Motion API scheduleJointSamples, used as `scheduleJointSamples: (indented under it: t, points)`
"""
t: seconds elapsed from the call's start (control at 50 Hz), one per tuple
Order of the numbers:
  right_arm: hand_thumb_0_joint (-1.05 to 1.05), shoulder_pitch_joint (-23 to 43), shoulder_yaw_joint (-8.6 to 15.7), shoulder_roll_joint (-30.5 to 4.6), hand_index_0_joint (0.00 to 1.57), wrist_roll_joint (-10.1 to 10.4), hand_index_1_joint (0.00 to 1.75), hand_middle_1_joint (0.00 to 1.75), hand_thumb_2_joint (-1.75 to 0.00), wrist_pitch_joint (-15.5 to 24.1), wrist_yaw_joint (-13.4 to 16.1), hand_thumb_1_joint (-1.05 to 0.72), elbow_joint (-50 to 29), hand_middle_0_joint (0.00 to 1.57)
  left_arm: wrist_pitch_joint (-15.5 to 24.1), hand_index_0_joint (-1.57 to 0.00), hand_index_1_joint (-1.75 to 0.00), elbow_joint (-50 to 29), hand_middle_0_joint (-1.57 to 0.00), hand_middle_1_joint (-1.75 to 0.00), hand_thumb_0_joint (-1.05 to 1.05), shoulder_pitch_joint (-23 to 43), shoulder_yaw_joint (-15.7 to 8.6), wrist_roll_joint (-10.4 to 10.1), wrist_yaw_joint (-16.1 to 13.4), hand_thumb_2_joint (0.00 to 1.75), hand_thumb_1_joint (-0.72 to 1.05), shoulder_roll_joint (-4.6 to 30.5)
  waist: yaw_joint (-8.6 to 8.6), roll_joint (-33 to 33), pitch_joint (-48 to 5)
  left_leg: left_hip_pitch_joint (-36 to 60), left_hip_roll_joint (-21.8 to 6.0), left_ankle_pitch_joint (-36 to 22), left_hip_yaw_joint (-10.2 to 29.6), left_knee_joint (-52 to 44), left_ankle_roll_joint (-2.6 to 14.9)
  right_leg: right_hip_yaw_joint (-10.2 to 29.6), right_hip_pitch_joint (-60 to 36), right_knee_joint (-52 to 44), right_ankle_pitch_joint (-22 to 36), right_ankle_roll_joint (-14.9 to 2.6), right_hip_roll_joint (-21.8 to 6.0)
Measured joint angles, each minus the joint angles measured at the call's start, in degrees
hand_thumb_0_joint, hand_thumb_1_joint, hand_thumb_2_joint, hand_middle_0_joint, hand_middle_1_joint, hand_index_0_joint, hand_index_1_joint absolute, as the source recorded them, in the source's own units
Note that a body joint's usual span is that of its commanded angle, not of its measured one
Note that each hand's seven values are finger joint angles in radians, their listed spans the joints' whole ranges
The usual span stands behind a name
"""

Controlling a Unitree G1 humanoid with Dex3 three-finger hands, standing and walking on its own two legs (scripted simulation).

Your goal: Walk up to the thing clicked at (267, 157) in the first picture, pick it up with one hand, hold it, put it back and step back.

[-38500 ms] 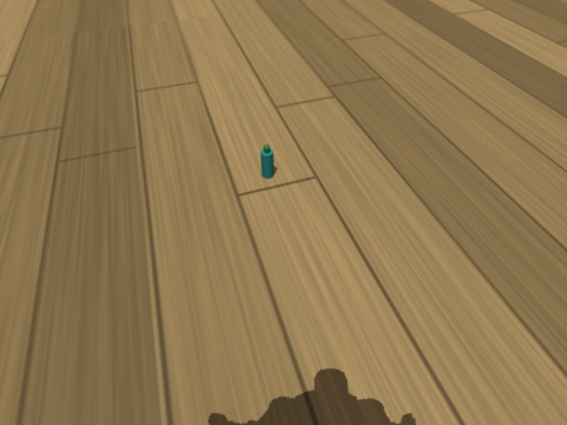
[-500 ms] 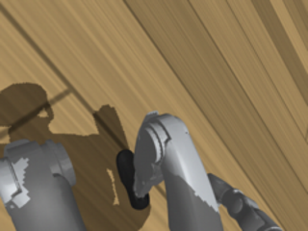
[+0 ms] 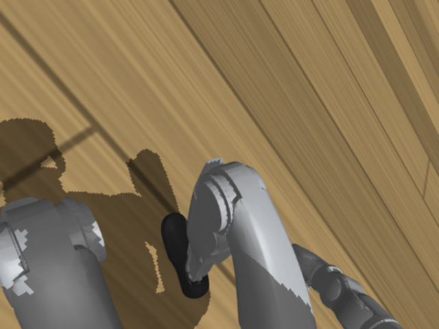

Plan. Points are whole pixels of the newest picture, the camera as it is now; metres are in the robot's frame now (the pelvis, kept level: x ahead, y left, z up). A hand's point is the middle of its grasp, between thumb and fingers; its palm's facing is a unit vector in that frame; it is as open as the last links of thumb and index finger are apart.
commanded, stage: open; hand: left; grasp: from the side
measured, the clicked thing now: out of the picture +0.44 +0.32 -0.19
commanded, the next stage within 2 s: withdraw in 0.12 s
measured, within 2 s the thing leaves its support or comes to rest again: rests again in 0.16 s
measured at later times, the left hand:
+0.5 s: hand out of the picture +0.44 +0.35 -0.14, palm faces +0.51 -0.86 +0.01, open 17.2 cm
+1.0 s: hand out of the picture +0.38 +0.44 -0.02, palm faces +0.46 -0.82 -0.36, open 17.4 cm
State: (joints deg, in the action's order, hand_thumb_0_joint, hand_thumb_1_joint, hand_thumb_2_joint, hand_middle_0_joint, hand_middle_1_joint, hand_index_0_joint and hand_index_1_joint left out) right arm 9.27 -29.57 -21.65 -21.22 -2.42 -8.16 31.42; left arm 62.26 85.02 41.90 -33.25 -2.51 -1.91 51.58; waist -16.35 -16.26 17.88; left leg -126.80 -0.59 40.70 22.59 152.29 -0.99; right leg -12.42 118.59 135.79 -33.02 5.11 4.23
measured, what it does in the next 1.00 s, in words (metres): rises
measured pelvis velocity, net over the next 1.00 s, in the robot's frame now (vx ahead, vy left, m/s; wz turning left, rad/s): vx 0.01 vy -0.01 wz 0.11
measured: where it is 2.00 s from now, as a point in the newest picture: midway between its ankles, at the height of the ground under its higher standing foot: (136, 305)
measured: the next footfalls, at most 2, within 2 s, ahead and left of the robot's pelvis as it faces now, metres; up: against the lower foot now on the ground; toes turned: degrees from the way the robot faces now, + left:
none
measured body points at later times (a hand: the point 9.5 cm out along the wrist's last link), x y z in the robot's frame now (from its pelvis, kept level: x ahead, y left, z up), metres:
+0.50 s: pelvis +0.00 +0.00 +0.00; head +0.22 +0.20 +0.33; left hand +0.41 +0.39 -0.14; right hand +0.16 -0.25 -0.03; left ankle +0.08 +0.12 -0.25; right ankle +0.15 -0.13 -0.25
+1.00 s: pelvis +0.01 -0.01 +0.05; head +0.19 +0.13 +0.44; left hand +0.35 +0.48 +0.00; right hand +0.17 -0.25 -0.03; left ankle +0.08 +0.12 -0.25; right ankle +0.15 -0.13 -0.25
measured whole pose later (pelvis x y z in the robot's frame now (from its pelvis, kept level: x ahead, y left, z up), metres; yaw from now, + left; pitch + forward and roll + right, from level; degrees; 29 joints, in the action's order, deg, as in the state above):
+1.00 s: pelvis +0.01 -0.01 +0.05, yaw +6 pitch +27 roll -12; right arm -4.3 -8.7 -16.4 -5.2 -8.1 -6.2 34.7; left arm 24.1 59.1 35.0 -32.5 6.9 5.0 47.1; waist -8.8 -3.6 -1.6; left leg -128.2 -1.4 38.5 10.8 138.6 0.8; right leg -4.9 122.1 129.7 -35.4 2.2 0.1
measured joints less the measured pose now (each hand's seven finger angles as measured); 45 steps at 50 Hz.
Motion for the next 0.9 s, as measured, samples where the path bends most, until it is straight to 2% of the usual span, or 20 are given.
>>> scheduleJointSamples:
  t: [0.12,0.28,0.42,0.48,0.54,0.64,0.72,0.78,0.84,0.9]
  points:
    - [0.0,-0.14,0.09,0.02,0.21,0.2,0.3,0.3,-0.9,-0.24,0.1,-0.92,-0.54,0.21,-0.6,-0.59,-0.52,0.14,-0.59,-0.53,0.0,-0.16,0.25,-0.33,0.18,0.41,-0.35,0.11,-0.07,0.35,-0.29,-0.15,-0.23,-0.01,-0.06,-0.06,0.37,-0.05,-0.02,-0.29,0.09,-0.23,0.14]
    - [0.0,-0.4,-0.1,0.09,0.21,0.24,0.3,0.3,-0.9,-0.33,-0.05,-0.91,-0.69,0.21,-0.33,-0.37,-0.29,0.07,-0.36,-0.29,-0.01,-0.3,0.38,-0.41,0.12,0.22,-0.46,-0.32,0.25,0.11,-0.27,0.02,-0.36,0.01,-0.21,-0.19,0.54,-0.02,-0.26,-0.44,0.06,-0.44,0.13]
    - [0.0,-0.71,0.24,0.25,0.21,0.43,0.3,0.3,-0.9,-0.59,0.28,-0.9,-0.7,0.21,-1.07,-0.18,-0.13,-2.95,-0.17,-0.13,-0.01,-0.67,-2.15,0.15,0.87,0.13,-0.54,-0.01,0.8,-0.12,-0.15,0.27,-0.29,0.06,0.03,-0.15,0.32,-0.19,-0.45,-0.43,0.09,-0.51,0.07]
    - [0.0,-1.63,1.28,0.43,0.21,0.89,0.3,0.3,-0.9,-1.01,0.38,-0.9,-0.47,0.21,-2.81,-0.13,-0.09,-6.73,-0.12,-0.09,-0.01,-0.96,-3.26,0.46,1.9,0.11,-0.56,0.23,1.41,0.23,-0.7,0.18,-0.22,-0.01,-0.23,-0.45,0.19,-0.05,-0.31,-0.45,-0.01,-0.72,-0.15]
    - [0.0,-3.26,3.05,0.72,0.21,1.93,0.3,0.3,-0.9,-1.47,0.52,-0.9,0.01,0.21,-5.58,-0.1,-0.07,-11.23,-0.09,-0.07,-0.01,-1.71,-3.18,-0.22,4.04,0.09,-0.57,-0.03,2.22,1.26,-2.31,-0.12,-0.15,-0.08,-0.87,-1.14,0.12,0.31,0.05,-0.61,-0.31,-0.94,-0.56]
    - [0.0,-6.21,6.48,1.04,0.21,5.08,0.3,0.3,-0.9,-1.85,1.05,-0.9,1.79,0.21,-11.5,-0.08,-0.05,-16.64,-0.06,-0.05,-0.02,-3.32,-0.83,-3.0,8.75,0.07,-0.58,-1.85,3.78,4.46,-6.76,-1.09,-0.04,-0.4,-2.86,-3.08,0.53,1.5,0.92,-1.25,-1.12,-1.17,-1.51]
    - [0.0,-7.54,8.55,1.14,0.21,7.55,0.3,0.3,-0.9,-1.86,1.51,-0.89,2.67,0.21,-15.72,-0.07,-0.04,-16.82,-0.05,-0.05,-0.01,-3.37,0.64,-4.63,11.16,0.05,-0.59,-3.28,4.78,6.71,-9.7,-1.67,-0.2,-0.85,-4.78,-4.69,1.21,2.7,1.55,-1.85,-1.5,-1.44,-2.07]
    - [0.0,-8.57,11.88,2.47,0.21,9.89,0.3,0.3,-0.9,-2.35,1.58,-0.88,2.9,0.21,-20.57,-0.06,-0.04,-16.59,-0.05,-0.05,-0.01,-2.57,0.73,0.72,10.46,0.06,-0.58,-3.04,5.36,7.57,-11.51,-2.02,-0.42,-1.35,-6.2,-6.05,1.45,3.65,2.25,-2.34,-1.44,-1.93,-2.38]
    - [0.0,-9.73,14.53,3.58,0.21,11.73,0.3,0.3,-0.91,-3.2,1.48,-0.9,2.87,0.21,-25.69,-0.06,-0.05,-17.9,-0.06,-0.06,-0.01,-2.34,1.44,4.47,9.61,0.06,-0.57,-3.42,5.82,8.61,-13.55,-2.28,-0.43,-1.88,-7.67,-7.76,1.54,4.62,2.86,-3.01,-1.54,-2.5,-2.91]
    - [0.0,-10.85,16.65,4.45,0.21,13.38,0.3,0.3,-0.91,-4.16,1.56,-0.92,2.85,0.21,-30.65,-0.07,-0.07,-20.47,-0.07,-0.07,-0.02,-3.14,0.88,7.72,8.62,0.07,-0.56,-3.57,6.15,9.86,-15.6,-2.18,-0.49,-2.18,-9.07,-9.7,1.63,5.57,3.21,-3.95,-1.77,-2.71,-3.4]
